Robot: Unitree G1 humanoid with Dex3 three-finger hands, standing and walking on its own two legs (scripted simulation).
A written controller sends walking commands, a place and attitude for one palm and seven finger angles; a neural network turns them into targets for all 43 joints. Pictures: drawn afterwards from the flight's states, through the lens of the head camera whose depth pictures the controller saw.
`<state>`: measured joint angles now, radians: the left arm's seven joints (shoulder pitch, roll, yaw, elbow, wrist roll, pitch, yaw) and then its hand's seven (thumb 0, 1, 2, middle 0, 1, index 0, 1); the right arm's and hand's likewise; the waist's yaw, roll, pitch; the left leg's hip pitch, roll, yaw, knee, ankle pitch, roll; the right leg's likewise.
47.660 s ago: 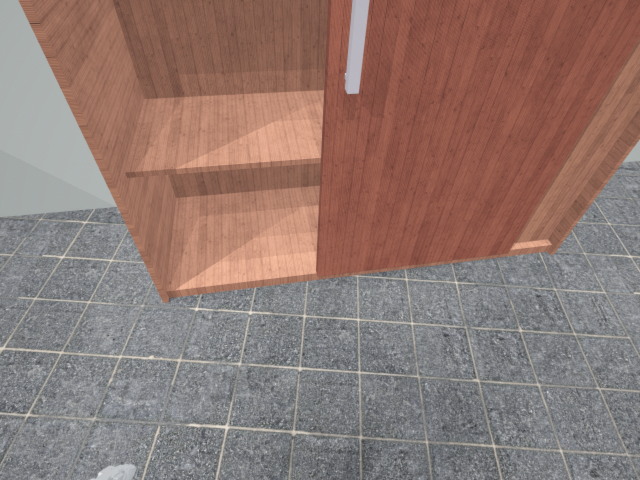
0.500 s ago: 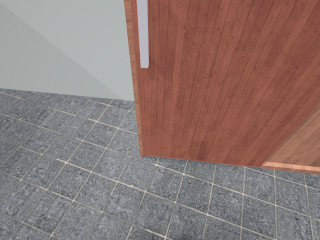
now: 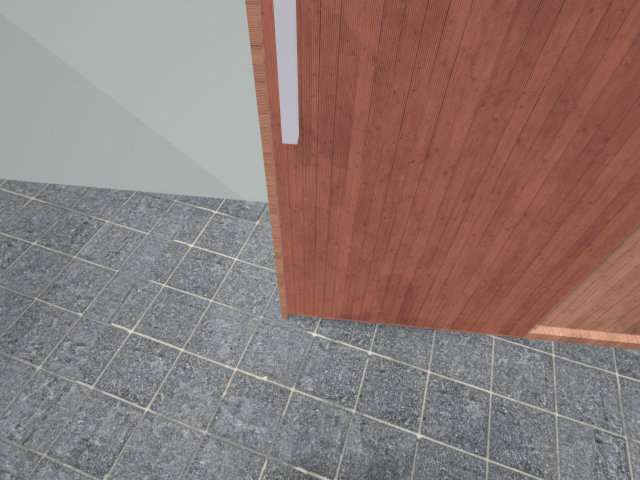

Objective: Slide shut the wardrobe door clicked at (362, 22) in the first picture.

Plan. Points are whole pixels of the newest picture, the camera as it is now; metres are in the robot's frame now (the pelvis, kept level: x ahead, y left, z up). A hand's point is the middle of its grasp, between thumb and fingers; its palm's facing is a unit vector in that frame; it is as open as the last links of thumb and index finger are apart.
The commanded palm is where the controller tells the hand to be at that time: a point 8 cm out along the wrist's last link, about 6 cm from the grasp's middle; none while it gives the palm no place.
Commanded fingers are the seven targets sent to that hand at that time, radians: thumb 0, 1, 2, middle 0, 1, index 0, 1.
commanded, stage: look to check the result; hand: right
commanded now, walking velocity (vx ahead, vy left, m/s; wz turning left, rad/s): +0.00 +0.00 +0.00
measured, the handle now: (289, 62) +0.68 +0.10 +0.17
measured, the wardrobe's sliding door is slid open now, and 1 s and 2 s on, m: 0.00 0.00 0.00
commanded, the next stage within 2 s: stand and wait in 0.16 s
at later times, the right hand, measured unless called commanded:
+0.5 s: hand out of the picture +0.09 -0.21 -0.16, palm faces -0.02 +0.95 -0.31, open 7.4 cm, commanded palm none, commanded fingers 0.00 -0.90 -0.90 0.20 0.30 0.20 0.30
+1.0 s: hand out of the picture +0.08 -0.21 -0.16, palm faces -0.03 +0.95 -0.31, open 7.4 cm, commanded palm none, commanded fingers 0.00 -0.90 -0.90 0.20 0.30 0.20 0.30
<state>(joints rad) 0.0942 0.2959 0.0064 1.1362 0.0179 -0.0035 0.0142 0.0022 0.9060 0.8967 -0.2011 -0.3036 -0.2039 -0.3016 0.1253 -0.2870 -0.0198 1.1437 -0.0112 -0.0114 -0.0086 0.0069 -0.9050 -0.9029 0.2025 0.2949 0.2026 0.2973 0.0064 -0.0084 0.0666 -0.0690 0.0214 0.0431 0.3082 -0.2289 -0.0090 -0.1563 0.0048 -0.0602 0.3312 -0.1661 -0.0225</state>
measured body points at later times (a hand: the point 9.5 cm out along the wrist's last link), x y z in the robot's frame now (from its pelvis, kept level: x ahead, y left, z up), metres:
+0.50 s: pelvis +0.01 +0.02 +0.00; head +0.03 +0.02 +0.45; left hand +0.08 +0.30 -0.14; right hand +0.09 -0.26 -0.14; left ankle -0.04 +0.12 -0.75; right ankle +0.01 -0.10 -0.75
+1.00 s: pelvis +0.01 +0.02 +0.00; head +0.03 +0.03 +0.45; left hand +0.06 +0.31 -0.14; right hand +0.08 -0.26 -0.14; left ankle -0.04 +0.12 -0.75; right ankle +0.01 -0.10 -0.75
